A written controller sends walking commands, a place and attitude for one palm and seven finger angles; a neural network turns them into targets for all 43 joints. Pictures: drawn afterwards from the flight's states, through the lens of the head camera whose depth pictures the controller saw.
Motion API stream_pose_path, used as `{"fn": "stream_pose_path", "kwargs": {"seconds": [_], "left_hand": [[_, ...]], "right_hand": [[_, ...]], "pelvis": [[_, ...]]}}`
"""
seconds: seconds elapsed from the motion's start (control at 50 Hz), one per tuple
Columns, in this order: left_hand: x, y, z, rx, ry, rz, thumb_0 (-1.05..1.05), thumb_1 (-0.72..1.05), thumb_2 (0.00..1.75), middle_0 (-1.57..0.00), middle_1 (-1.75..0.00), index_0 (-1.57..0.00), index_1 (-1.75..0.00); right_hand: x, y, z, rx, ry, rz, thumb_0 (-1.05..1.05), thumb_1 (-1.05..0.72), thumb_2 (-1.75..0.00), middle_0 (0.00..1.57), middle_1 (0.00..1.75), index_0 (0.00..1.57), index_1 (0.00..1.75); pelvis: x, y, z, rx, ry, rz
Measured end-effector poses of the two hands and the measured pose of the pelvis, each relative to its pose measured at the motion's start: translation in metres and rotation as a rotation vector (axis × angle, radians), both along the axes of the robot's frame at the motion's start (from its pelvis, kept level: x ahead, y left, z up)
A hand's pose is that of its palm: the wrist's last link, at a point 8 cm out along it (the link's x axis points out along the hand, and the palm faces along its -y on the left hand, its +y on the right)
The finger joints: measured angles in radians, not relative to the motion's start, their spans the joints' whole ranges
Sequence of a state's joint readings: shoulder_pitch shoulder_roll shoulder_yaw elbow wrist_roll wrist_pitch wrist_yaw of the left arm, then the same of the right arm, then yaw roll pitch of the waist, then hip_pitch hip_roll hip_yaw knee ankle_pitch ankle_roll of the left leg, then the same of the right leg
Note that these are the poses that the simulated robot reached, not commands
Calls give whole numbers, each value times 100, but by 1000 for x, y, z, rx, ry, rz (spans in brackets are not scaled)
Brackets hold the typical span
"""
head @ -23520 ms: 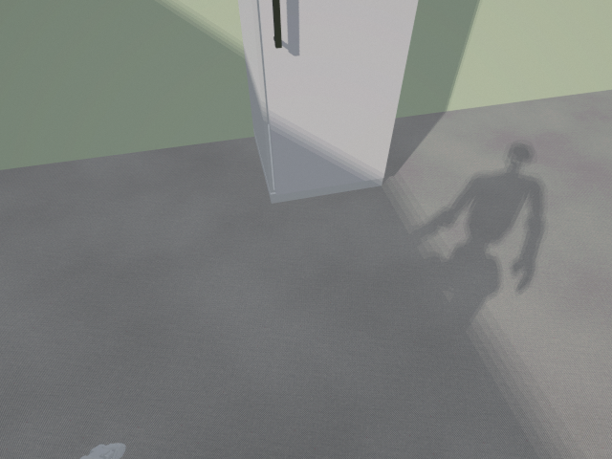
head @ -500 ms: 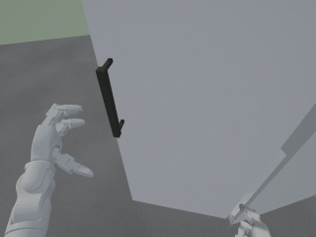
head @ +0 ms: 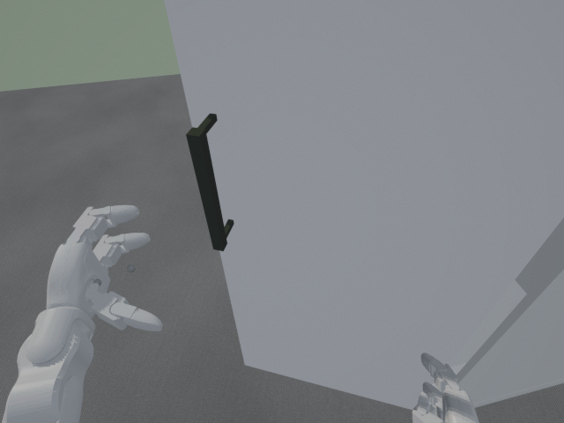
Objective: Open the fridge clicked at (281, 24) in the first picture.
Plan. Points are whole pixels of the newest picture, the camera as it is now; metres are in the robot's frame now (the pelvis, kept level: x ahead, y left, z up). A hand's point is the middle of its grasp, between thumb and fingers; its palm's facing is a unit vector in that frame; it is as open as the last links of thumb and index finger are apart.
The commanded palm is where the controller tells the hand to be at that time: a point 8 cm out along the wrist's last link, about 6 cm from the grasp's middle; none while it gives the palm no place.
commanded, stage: draw the hand back to the body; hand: left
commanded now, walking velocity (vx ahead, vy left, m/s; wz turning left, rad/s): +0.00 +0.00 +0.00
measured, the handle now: (215, 188) +0.43 +0.16 +0.13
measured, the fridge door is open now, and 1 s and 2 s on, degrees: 63 63 63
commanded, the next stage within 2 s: step back with the hand held close in 1.42 s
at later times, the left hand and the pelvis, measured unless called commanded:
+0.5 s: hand (84, 289) +0.21 +0.26 +0.15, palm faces +0.39 -0.87 -0.29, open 13.9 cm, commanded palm +0.17 +0.29 +0.16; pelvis +0.00 +0.00 +0.00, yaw +0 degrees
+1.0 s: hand (51, 280) +0.21 +0.29 +0.17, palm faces +0.44 -0.81 -0.37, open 9.2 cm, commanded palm +0.16 +0.32 +0.18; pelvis +0.01 +0.02 +0.01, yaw -1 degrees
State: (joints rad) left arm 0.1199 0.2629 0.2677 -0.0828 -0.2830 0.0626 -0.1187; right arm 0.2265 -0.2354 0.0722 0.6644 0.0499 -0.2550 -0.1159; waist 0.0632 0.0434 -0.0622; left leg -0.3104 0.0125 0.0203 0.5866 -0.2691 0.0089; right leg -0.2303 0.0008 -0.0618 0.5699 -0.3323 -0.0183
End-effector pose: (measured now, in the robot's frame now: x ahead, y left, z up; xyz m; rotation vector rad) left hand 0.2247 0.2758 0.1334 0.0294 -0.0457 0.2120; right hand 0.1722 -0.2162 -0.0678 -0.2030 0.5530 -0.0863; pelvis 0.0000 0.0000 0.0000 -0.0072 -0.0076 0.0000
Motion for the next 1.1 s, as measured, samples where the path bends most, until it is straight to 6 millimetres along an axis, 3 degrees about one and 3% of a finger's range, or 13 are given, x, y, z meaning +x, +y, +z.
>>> {"fn": "stream_pose_path", "kwargs": {"seconds": [0.1, 0.36, 0.42, 0.58, 0.72, 1.1], "left_hand": [[-6, -4, 11, 26, -2, -30, -2, -55, 20, -25, -115, -25, -115], [-37, 10, 18, 33, -6, 24, -2, -52, 22, -25, -114, -25, -113], [-42, 17, 23, 177, 1, 103, -2, -47, 24, -25, -110, -25, -110], [-57, 25, 28, 325, -13, 213, -1, -23, 35, -24, -97, -25, -96], [-56, 29, 36, 360, -48, 223, -1, 1, 47, -23, -83, -24, -82], [-64, 53, 52, 412, -66, 270, 0, 68, 80, -21, -43, -22, -42]], "right_hand": [[5, -2, 6, 10, -31, -3, 2, -90, -90, 20, 30, 20, 30], [16, -6, 13, -16, -60, 8, 2, -90, -90, 20, 30, 20, 30], [17, -5, 13, -31, -46, 28, 2, -90, -90, 20, 30, 20, 30], [6, 1, 3, -37, 50, 32, 2, -90, -90, 20, 30, 20, 30], [1, 9, -1, -32, 100, 24, 2, -90, -90, 20, 30, 20, 30], [17, 16, 10, -43, 97, 28, 1, -90, -90, 20, 30, 20, 30]], "pelvis": [[6, -1, 1, 4, -5, -8], [6, -2, 1, 2, -21, 7], [3, -2, 2, -4, -30, 8], [3, 4, 6, -2, -56, -2], [7, 11, 9, 2, -75, -9], [14, 20, 13, -1, -80, -17]]}}
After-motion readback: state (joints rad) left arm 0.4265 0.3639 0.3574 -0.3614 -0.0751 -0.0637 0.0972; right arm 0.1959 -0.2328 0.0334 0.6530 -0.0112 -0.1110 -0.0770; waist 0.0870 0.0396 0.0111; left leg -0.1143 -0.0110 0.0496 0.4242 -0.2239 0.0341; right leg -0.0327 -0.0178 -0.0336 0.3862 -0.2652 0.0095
